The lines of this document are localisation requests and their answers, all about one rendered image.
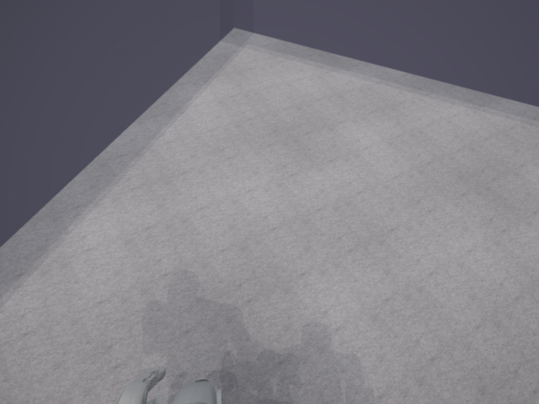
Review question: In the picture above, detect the robot left hand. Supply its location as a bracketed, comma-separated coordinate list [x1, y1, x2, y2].
[116, 366, 168, 404]

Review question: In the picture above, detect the left robot thigh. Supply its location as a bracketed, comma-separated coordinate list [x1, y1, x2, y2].
[171, 381, 223, 404]

